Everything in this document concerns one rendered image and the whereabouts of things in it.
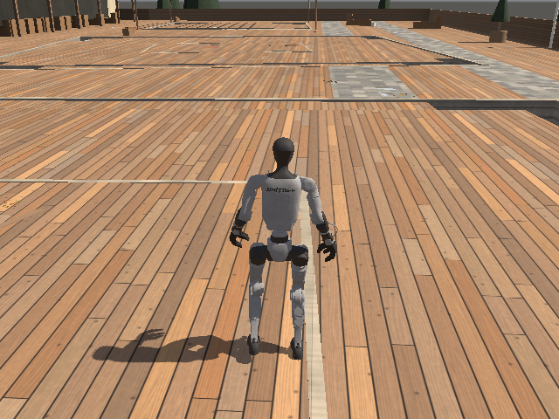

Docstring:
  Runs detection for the left robot forearm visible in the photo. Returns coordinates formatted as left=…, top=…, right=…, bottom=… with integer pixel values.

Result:
left=231, top=208, right=246, bottom=235

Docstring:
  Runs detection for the robot right shin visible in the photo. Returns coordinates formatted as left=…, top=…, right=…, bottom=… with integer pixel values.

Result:
left=292, top=290, right=305, bottom=348

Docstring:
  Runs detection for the robot shin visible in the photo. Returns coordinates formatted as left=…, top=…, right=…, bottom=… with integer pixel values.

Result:
left=292, top=290, right=305, bottom=348
left=249, top=282, right=261, bottom=343

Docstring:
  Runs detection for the right robot forearm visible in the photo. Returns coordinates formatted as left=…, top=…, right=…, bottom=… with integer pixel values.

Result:
left=316, top=211, right=334, bottom=245

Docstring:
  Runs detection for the robot left upper arm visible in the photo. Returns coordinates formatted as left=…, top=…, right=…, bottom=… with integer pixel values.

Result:
left=238, top=175, right=264, bottom=222

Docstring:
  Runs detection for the robot right upper arm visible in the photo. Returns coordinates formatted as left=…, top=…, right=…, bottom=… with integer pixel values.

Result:
left=300, top=176, right=324, bottom=225

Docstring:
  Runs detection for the robot left shin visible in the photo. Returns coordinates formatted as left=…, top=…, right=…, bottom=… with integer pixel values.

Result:
left=249, top=282, right=261, bottom=343

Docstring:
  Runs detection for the robot right hand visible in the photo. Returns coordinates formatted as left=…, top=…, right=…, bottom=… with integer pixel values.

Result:
left=317, top=241, right=337, bottom=262

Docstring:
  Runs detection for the robot left hand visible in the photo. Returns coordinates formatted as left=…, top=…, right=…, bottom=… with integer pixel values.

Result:
left=229, top=231, right=250, bottom=248

